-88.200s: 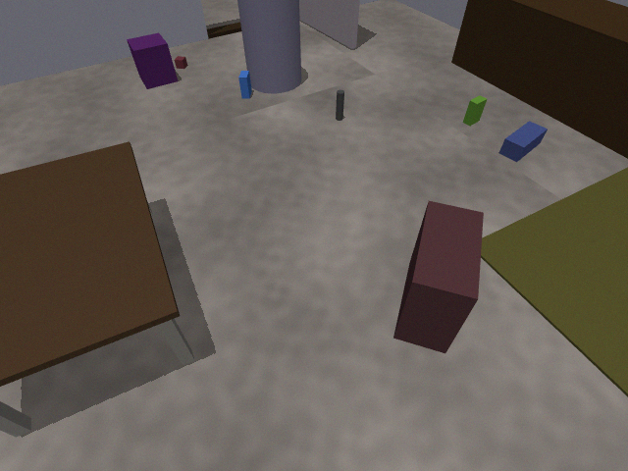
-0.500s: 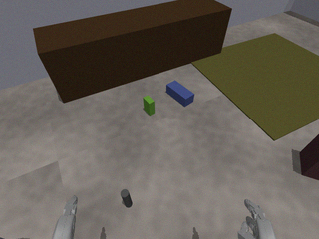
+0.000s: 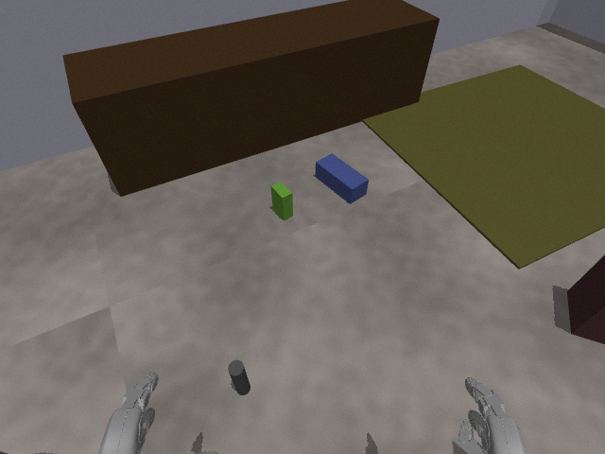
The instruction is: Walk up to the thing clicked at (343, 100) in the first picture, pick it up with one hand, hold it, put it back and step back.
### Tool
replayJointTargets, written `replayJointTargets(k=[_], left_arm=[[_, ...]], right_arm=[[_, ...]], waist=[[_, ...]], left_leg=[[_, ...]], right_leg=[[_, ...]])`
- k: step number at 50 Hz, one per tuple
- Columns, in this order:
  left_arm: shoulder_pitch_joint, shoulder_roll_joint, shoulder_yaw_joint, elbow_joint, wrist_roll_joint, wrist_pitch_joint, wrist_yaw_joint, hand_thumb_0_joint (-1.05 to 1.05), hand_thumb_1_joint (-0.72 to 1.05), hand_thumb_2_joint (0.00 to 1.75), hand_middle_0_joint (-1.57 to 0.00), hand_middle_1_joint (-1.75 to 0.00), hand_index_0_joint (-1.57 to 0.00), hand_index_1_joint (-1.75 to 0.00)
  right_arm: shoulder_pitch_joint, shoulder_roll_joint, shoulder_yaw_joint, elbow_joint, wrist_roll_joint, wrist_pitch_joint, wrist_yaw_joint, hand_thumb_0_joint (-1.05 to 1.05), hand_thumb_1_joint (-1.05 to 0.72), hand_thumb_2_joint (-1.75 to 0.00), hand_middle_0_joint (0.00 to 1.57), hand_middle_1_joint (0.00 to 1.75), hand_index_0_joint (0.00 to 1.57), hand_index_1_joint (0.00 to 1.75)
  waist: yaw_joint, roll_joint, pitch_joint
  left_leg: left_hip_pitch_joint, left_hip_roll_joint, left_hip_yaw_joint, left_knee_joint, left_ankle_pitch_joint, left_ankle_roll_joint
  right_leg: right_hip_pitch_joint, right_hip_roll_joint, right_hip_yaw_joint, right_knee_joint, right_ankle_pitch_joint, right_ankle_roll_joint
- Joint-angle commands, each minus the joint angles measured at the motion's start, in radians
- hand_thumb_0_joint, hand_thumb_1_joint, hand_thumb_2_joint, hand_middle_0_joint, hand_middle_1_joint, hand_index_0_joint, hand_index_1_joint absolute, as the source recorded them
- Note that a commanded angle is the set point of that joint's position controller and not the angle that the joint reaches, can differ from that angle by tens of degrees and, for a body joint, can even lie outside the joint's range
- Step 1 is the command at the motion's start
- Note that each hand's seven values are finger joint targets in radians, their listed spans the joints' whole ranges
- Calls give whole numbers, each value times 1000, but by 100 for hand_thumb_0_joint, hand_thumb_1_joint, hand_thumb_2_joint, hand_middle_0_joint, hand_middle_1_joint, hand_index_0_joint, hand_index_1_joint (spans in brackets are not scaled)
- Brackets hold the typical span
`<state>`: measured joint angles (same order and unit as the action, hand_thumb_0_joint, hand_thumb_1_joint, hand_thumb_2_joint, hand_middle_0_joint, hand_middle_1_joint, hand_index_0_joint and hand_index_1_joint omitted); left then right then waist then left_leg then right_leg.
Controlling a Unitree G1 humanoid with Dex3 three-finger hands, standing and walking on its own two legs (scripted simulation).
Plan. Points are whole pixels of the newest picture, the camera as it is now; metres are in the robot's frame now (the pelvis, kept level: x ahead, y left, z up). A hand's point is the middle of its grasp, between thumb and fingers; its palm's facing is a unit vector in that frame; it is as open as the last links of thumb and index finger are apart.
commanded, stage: stand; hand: left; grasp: from the side
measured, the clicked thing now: (239, 378) +0.45 +0.20 -0.64
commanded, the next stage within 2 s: none
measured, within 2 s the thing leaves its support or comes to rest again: neither
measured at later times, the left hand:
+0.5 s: hand out of the picture +0.08 +0.25 -0.11, palm faces +0.00 -0.94 -0.35, open 7.5 cm
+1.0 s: hand out of the picture +0.02 +0.26 -0.10, palm faces +0.01 -0.94 -0.35, open 7.4 cm
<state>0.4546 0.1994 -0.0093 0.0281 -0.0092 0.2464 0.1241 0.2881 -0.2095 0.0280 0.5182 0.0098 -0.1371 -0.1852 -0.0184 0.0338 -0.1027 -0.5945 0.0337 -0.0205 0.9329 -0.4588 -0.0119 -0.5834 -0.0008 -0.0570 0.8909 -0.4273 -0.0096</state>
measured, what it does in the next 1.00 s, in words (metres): rises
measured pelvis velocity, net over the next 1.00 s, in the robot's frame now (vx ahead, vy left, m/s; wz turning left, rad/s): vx -0.02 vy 0.01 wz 0.02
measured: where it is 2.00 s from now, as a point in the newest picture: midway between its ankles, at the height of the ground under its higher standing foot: outside the picture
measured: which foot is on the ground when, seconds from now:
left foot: down 0.00-1.00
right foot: down 0.00-1.00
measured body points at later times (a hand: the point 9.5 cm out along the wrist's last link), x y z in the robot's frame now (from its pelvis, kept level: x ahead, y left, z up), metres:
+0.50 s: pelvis +0.00 +0.01 +0.03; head +0.00 +0.02 +0.48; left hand +0.08 +0.30 -0.09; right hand +0.09 -0.28 -0.09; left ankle +0.01 +0.12 -0.69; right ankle +0.01 -0.12 -0.69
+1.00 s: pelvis -0.02 +0.01 +0.05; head -0.02 +0.00 +0.50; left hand +0.02 +0.31 -0.08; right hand +0.06 -0.27 -0.09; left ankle +0.01 +0.12 -0.69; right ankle +0.01 -0.12 -0.69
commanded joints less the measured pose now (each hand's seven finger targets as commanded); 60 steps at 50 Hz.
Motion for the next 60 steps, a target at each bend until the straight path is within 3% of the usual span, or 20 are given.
replayJointTargets(k=[1,2,5,6,7,8,9,11,13,17,20,24,33,44,51,60], left_arm=[[-5,97,47,-158,4,-54,16,0,50,90,-20,-30,-20,-30],[-51,117,59,-218,3,-62,19,0,58,90,-20,-30,-20,-30],[-15,100,50,-161,5,-59,17,0,82,90,-20,-30,-20,-30],[-200,237,98,190,105,-164,-31,0,90,90,-20,-30,-20,-30],[-167,245,106,257,118,-205,-58,0,90,90,-20,-30,-20,-30],[-180,257,106,288,116,-230,-69,0,90,90,-20,-30,-20,-30],[-195,255,98,310,104,-247,-82,0,90,90,-20,-30,-20,-30],[-212,259,87,388,76,-269,-96,0,90,90,-20,-30,-20,-30],[-222,261,90,462,61,-277,-101,0,90,90,-20,-30,-20,-30],[-254,260,83,594,55,-286,-95,0,90,90,-20,-30,-20,-30],[-270,269,79,671,53,-290,-93,0,90,90,-20,-30,-20,-30],[-280,275,72,765,44,-287,-89,0,90,90,-20,-30,-20,-30],[-294,295,57,933,36,-279,-90,0,90,90,-20,-30,-20,-30],[-316,310,49,1042,39,-278,-96,0,90,90,-20,-30,-20,-30],[-332,322,49,1069,38,-281,-96,0,90,90,-20,-30,-20,-30],[-347,337,51,1085,34,-277,-99,0,90,90,-20,-30,-20,-30]], right_arm=[[-73,-109,-43,-163,-1,-54,-6,0,-90,-90,20,30,20,30],[-72,-108,-43,-159,-2,-57,-8,0,-90,-90,20,30,20,30],[-77,-109,-43,-160,-3,-56,-9,0,-90,-90,20,30,20,30],[-131,-249,-90,53,-123,18,50,0,-90,-90,20,30,20,30],[-105,-236,-96,99,-128,47,86,0,-90,-90,20,30,20,30],[-99,-226,-94,105,-122,60,101,0,-90,-90,20,30,20,30],[-109,-230,-94,109,-113,68,115,0,-90,-90,20,30,20,30],[-113,-226,-95,133,-77,70,145,0,-90,-90,20,30,20,30],[-110,-233,-103,164,-66,72,157,0,-90,-90,20,30,20,30],[-143,-238,-102,229,-66,79,165,0,-90,-90,20,30,20,30],[-148,-244,-100,273,-61,91,167,0,-90,-90,20,30,20,30],[-136,-261,-97,340,-56,98,165,0,-90,-90,20,30,20,30],[-161,-294,-86,453,-42,109,164,0,-90,-90,20,30,20,30],[-189,-296,-83,524,-36,118,169,0,-90,-90,20,30,20,30],[-203,-298,-80,545,-33,118,171,0,-90,-90,20,30,20,30],[-186,-305,-75,569,-33,124,173,0,-90,-90,20,30,20,30]], waist=[[-4,-25,-77],[-1,-3,-89],[-3,-27,-75],[27,-85,68],[34,-120,-4],[21,-136,-18],[18,-96,16],[28,-58,-9],[33,-50,-24],[41,-10,-1],[38,-24,43],[34,-8,57],[33,-10,119],[34,-34,168],[33,-41,134],[27,-27,153]], left_leg=[[37,-30,15,-151,148,26],[46,-29,16,-152,151,24],[27,-31,16,-150,126,28],[71,7,-61,-199,255,50],[112,6,-28,-171,247,72],[133,3,-29,-170,236,80],[148,-3,-39,-206,213,84],[191,0,-49,-242,201,83],[223,7,-54,-260,229,76],[260,26,-82,-337,292,71],[254,29,-91,-389,259,68],[311,45,-108,-453,319,62],[372,64,-124,-606,268,50],[376,60,-126,-683,157,36],[412,60,-115,-675,221,35],[401,59,-107,-668,181,35]], right_leg=[[67,16,1,-156,130,1],[69,15,2,-155,132,-1],[60,14,3,-160,110,1],[175,-70,103,-190,153,-54],[199,-96,142,-212,187,-75],[198,-112,175,-225,179,-88],[155,-102,172,-242,168,-82],[207,-103,158,-252,148,-66],[228,-105,150,-262,212,-56],[282,-92,113,-271,270,-37],[323,-98,115,-335,254,-35],[362,-104,110,-379,280,-32],[433,-109,101,-506,256,-9],[434,-114,101,-584,171,7],[445,-130,112,-613,191,6],[422,-135,131,-638,124,0]])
